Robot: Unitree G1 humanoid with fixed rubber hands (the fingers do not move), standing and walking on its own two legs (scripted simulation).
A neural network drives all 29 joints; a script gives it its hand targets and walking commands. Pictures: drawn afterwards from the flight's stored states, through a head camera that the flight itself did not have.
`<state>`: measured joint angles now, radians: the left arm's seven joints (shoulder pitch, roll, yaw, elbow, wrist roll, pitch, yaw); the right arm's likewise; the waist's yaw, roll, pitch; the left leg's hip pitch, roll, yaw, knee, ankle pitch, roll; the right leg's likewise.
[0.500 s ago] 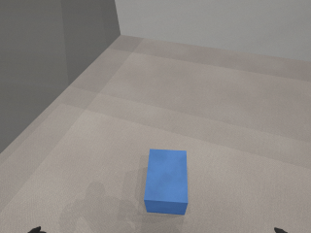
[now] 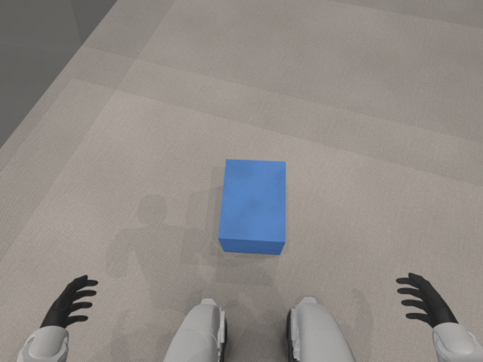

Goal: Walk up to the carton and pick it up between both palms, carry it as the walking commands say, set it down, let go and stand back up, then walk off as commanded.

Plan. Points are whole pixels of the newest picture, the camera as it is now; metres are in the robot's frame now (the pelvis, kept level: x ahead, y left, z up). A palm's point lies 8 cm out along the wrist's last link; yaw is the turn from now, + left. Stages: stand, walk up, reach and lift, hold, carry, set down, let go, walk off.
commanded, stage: reach and lift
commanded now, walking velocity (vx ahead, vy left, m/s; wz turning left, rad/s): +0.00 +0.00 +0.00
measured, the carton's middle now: (253, 208) +0.55 +0.00 -0.63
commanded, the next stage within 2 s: none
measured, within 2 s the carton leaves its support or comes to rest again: neither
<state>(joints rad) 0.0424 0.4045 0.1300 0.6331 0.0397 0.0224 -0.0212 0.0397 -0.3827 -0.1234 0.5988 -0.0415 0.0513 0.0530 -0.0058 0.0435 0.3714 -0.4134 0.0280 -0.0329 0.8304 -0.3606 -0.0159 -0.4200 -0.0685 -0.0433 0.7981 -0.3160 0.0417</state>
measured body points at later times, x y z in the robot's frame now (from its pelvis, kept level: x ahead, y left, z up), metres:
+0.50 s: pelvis +0.03 -0.01 -0.02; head +0.21 -0.02 +0.39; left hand +0.32 +0.29 -0.11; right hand +0.32 -0.26 -0.14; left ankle +0.05 +0.14 -0.70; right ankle +0.07 -0.14 -0.70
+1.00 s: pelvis -0.03 -0.01 -0.06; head +0.25 -0.03 +0.29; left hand +0.46 +0.22 -0.15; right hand +0.45 -0.22 -0.16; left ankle +0.05 +0.14 -0.70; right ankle +0.07 -0.14 -0.70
